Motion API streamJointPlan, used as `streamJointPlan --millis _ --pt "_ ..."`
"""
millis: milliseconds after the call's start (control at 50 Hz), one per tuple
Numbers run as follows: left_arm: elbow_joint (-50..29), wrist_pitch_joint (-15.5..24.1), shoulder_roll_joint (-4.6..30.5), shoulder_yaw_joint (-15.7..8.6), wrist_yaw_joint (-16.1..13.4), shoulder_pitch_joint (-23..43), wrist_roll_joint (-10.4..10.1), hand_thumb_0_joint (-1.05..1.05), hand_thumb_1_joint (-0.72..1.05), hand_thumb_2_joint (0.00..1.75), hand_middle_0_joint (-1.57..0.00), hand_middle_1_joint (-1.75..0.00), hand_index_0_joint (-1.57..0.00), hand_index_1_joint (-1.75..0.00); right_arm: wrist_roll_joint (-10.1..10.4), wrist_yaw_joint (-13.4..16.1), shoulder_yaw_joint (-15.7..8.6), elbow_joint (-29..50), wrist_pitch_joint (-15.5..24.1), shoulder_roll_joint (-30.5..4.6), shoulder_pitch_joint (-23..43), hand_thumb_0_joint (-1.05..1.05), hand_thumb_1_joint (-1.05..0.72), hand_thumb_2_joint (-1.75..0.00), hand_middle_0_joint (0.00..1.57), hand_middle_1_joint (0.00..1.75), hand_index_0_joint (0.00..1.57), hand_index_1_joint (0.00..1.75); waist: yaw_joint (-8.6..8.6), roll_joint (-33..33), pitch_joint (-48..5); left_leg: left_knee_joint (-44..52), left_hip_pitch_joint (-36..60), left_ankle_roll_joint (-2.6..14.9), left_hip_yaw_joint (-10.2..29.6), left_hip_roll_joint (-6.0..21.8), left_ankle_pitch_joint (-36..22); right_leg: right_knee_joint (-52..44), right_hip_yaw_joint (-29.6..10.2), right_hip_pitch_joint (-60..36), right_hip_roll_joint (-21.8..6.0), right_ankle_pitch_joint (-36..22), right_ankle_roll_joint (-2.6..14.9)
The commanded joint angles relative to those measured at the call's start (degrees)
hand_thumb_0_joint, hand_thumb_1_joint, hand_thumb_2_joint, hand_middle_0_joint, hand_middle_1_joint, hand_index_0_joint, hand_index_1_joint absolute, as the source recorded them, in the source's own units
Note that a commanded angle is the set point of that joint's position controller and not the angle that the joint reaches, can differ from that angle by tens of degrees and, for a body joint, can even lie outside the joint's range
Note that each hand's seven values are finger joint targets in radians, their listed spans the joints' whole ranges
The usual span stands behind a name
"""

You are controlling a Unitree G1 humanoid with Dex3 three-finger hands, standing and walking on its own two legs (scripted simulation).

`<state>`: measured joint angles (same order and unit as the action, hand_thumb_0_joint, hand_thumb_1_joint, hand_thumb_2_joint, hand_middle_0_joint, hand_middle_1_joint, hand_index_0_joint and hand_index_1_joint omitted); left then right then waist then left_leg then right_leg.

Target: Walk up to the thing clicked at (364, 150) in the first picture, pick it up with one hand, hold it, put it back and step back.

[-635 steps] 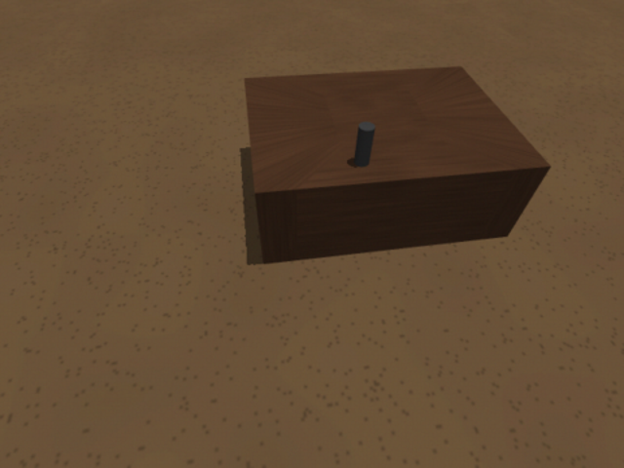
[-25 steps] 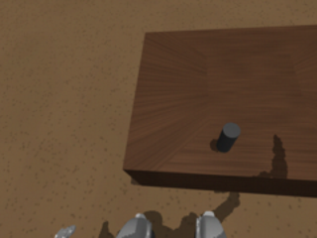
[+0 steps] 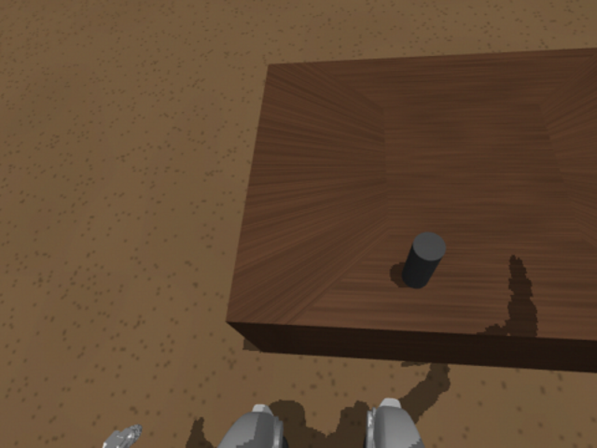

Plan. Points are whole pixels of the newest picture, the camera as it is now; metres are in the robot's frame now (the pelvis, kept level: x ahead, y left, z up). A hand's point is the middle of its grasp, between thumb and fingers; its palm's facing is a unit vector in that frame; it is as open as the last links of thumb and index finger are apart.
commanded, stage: go down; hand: right
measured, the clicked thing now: (421, 262) +0.45 -0.17 -0.23
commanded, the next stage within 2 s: none
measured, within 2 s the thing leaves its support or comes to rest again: neither
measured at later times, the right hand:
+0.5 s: hand out of the picture +0.39 -0.37 +0.06, palm faces +0.15 +0.99 -0.02, open 17.3 cm
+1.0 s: hand out of the picture +0.39 -0.37 +0.06, palm faces +0.15 +0.99 +0.00, open 17.2 cm
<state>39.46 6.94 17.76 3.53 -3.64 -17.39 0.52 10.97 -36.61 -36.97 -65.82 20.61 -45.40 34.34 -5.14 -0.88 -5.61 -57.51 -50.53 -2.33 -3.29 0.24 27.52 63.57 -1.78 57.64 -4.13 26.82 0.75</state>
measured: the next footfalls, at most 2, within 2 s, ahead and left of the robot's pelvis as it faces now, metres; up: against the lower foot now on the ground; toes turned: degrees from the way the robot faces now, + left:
none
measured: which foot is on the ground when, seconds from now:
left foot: down 0.00-1.00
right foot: down 0.00-1.00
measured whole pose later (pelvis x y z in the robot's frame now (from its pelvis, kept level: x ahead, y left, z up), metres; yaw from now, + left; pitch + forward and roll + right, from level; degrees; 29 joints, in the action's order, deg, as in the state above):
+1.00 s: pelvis -0.01 +0.01 -0.01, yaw +0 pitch +21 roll +5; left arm 39.5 7.9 17.7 4.5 -4.3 -16.9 0.7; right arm 13.0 -38.4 -39.3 -66.1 22.0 -46.8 36.0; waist -5.4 -1.0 -5.8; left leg -59.5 -52.6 -1.9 -3.5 -0.2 27.9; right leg 65.2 -2.3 59.5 -4.5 26.9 0.3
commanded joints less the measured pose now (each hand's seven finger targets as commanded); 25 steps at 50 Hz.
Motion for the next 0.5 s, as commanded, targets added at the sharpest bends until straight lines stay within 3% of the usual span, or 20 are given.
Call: streamJointPlan --millis 0,80,120,140,180,220,260,400,420,460,480 --pt "-2.7 1.4 13.0 -4.5 -1.3 -7.1 -0.1 0.00 0.91 0.90 -0.19 -0.30 -0.19 -0.30 1.9 -0.1 -3.8 11.5 3.9 -22.4 15.4 0.00 0.52 -0.09 0.06 0.06 0.05 0.06 1.52 13.2 -25.8 4.7 2.9 4.04 0.0 -1.8 -15.2 -8.5 -3.1 -27.5 0.9 -23.9 -0.17" --pt "-2.6 1.3 12.8 -4.6 -1.3 -7.4 0.1 0.00 0.91 0.90 -0.19 -0.30 -0.19 -0.30 2.1 -0.2 -3.5 11.5 4.2 -21.7 17.2 0.00 0.51 -0.09 0.06 0.06 0.06 0.06 0.63 12.8 -25.5 4.6 2.3 3.94 0.2 -1.9 -15.7 -7.6 -3.0 -27.2 0.8 -25.0 -0.11" --pt "-2.8 1.4 12.5 -4.1 -1.3 -7.0 0.1 0.00 0.91 0.90 -0.19 -0.30 -0.19 -0.30 2.1 -0.2 -4.0 11.2 4.4 -22.5 17.0 0.00 0.51 -0.08 0.06 0.06 0.06 0.06 1.25 13.6 -24.7 4.5 1.4 4.16 0.1 -1.9 -14.4 -8.0 -3.4 -27.1 0.5 -24.4 -0.26" --pt "-3.2 1.5 12.8 -4.3 -1.5 -6.9 0.1 0.00 0.91 0.89 -0.19 -0.30 -0.19 -0.29 2.1 -0.3 -3.7 12.6 4.6 -22.6 18.5 0.00 0.51 -0.08 0.06 0.06 0.06 0.06 1.22 14.4 -25.1 4.5 0.6 4.16 0.1 -1.9 -13.5 -8.2 -3.7 -28.0 0.3 -23.3 -0.34" --pt "-3.2 1.5 12.4 -4.3 -1.4 -6.8 0.0 0.00 0.91 0.89 -0.19 -0.30 -0.19 -0.30 2.2 -0.4 -3.0 8.3 4.1 -20.1 15.5 0.00 0.51 -0.08 0.06 0.06 0.06 0.06 0.40 10.9 -22.3 5.0 1.0 4.04 0.0 -2.0 -12.8 -8.4 -3.4 -24.7 0.6 -19.7 0.16" --pt "-3.0 1.6 12.7 -4.2 -1.4 -6.8 0.1 0.00 0.91 0.89 -0.19 -0.30 -0.19 -0.30 2.1 -0.2 -4.8 11.4 4.7 -24.0 18.3 0.00 0.51 -0.08 0.06 0.06 0.06 0.06 1.04 12.5 -24.3 4.7 1.8 4.12 0.4 -1.9 -13.3 -7.9 -2.8 -24.4 1.0 -19.5 0.22" --pt "-3.0 1.6 12.6 -4.1 -1.3 -6.6 0.2 0.00 0.92 0.89 -0.19 -0.30 -0.19 -0.30 2.5 -0.7 -3.3 11.1 5.0 -21.5 18.7 0.00 0.49 -0.08 0.06 0.06 0.06 0.06 0.67 13.3 -24.4 4.5 1.1 4.14 0.2 -1.9 -12.9 -7.9 -3.0 -25.7 0.8 -20.1 -0.03" --pt "-2.9 1.7 12.4 -3.4 -1.5 -6.8 0.0 0.00 0.91 0.89 -0.19 -0.30 -0.20 -0.30 2.7 -0.8 -4.7 10.9 5.2 -23.9 18.5 0.00 0.51 -0.09 0.06 0.06 0.06 0.06 0.81 12.4 -24.6 3.8 1.5 4.00 0.4 -1.9 -13.4 -7.2 -2.6 -23.8 1.3 -19.0 0.36" --pt "-2.8 1.6 13.0 -3.9 -1.5 -6.9 0.1 0.00 0.91 0.89 -0.19 -0.30 -0.20 -0.30 2.6 -0.7 -5.8 10.7 5.0 -25.3 17.3 0.00 0.51 -0.09 0.06 0.06 0.05 0.06 1.73 13.7 -25.8 3.8 2.9 4.00 0.5 -1.8 -14.6 -7.3 -2.4 -24.6 1.4 -20.5 0.33" --pt "-3.1 1.8 12.1 -3.3 -1.4 -6.7 0.0 0.00 0.91 0.90 -0.19 -0.30 -0.19 -0.30 2.9 -1.1 -4.0 11.6 5.0 -23.0 18.8 0.00 0.50 -0.08 0.06 0.06 0.05 0.06 0.96 13.0 -25.6 3.7 1.7 4.05 0.2 -2.0 -14.3 -7.3 -2.8 -25.5 1.1 -21.6 0.22" --pt "-2.9 1.8 12.9 -3.9 -1.6 -7.3 0.0 0.00 0.91 0.90 -0.19 -0.30 -0.19 -0.30 3.2 -1.5 -4.4 9.3 4.6 -22.5 17.1 0.00 0.49 -0.08 0.06 0.06 0.06 0.06 0.61 12.4 -25.6 3.8 1.0 3.95 0.2 -2.0 -14.6 -6.8 -2.9 -25.9 0.8 -22.9 0.05"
